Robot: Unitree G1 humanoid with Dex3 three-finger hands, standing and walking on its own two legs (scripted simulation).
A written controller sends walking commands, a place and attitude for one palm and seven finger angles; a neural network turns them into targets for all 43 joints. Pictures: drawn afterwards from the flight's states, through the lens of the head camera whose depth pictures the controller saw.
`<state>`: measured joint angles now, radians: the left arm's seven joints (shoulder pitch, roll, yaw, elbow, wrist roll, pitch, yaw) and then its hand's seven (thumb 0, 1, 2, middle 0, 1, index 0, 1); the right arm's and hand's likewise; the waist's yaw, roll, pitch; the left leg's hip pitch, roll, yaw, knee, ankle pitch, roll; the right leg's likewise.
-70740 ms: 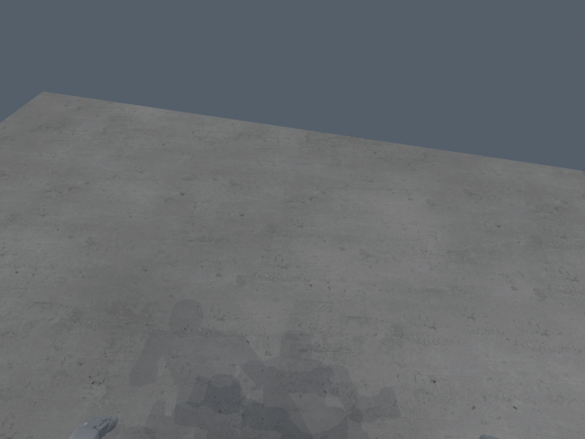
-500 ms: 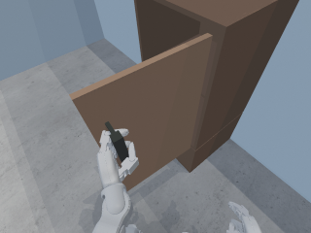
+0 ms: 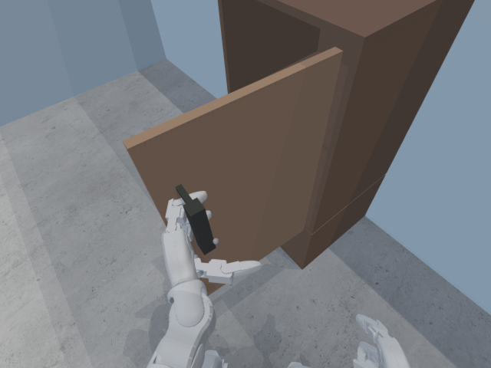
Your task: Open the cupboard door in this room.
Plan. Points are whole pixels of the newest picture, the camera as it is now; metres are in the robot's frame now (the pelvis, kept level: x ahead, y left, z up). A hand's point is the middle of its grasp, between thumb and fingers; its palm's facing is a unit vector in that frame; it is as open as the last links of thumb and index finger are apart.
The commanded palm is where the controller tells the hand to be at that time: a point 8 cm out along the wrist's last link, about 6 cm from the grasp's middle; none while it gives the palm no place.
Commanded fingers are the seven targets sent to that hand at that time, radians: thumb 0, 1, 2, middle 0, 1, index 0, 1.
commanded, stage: open thumb and fingers to let go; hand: left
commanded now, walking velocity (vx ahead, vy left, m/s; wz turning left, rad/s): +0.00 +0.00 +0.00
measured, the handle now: (194, 219) +0.35 +0.10 +0.05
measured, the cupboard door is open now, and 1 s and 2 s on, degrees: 86 89 88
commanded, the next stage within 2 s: slide the hand sideways off the handle in 0.20 s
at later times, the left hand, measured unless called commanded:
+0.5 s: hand (210, 265) +0.27 +0.07 +0.05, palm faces -0.18 -0.98 -0.04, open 16.0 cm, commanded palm +0.26 +0.10 +0.05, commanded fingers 0.00 -0.50 0.30 -0.15 -0.30 -0.15 -0.30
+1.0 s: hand (188, 282) +0.24 +0.10 +0.05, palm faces -0.14 -0.99 +0.02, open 16.0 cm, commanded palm +0.22 +0.16 +0.05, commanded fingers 0.00 -0.50 0.30 -0.15 -0.30 -0.15 -0.30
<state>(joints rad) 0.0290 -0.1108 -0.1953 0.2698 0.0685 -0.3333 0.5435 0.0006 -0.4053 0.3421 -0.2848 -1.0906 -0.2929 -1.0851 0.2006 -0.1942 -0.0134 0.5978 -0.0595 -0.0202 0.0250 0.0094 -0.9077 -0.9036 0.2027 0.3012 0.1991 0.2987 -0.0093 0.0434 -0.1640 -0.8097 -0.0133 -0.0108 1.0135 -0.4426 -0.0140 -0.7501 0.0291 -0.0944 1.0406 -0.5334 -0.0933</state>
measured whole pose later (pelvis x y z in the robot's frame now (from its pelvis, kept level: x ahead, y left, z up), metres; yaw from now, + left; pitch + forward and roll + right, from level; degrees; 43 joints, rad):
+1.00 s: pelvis +0.00 +0.04 -0.01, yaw -2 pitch +13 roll -1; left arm 0.29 0.07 -0.24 -0.02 -0.04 -0.34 0.06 -0.01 -0.50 0.30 -0.19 -0.32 -0.21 -0.32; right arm 0.23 -0.21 0.03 0.45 0.00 -0.01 0.02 0.01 -0.91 -0.90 0.20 0.30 0.20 0.30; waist -0.01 0.04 -0.13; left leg -0.83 -0.01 0.03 1.09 -0.49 0.05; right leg -0.76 0.03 -0.06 1.08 -0.54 -0.04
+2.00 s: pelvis +0.01 +0.04 +0.01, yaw -1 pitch +9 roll -2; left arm 0.57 0.23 0.05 -0.30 -0.25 -0.24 -0.18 -0.01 -0.50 0.30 -0.15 -0.30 -0.15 -0.30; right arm 0.28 -0.23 0.04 0.43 0.04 -0.08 -0.05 0.01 -0.90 -0.90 0.21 0.30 0.20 0.30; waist 0.00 0.07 -0.15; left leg -0.70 -0.01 0.00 1.01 -0.47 0.04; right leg -0.61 0.04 -0.08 0.95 -0.51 -0.03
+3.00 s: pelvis +0.02 +0.05 +0.07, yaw -3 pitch -4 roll -1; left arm 0.49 0.34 0.32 -0.40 -0.08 -0.06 0.12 0.01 0.84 0.88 -0.20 -0.30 -0.21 -0.30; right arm 0.20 -0.25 0.02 0.62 0.01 -0.08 -0.07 0.01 -0.90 -0.90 0.21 0.30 0.20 0.30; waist 0.06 0.07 0.01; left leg -0.14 -0.03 0.04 0.45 -0.24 0.05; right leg -0.07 0.03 -0.02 0.40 -0.27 -0.02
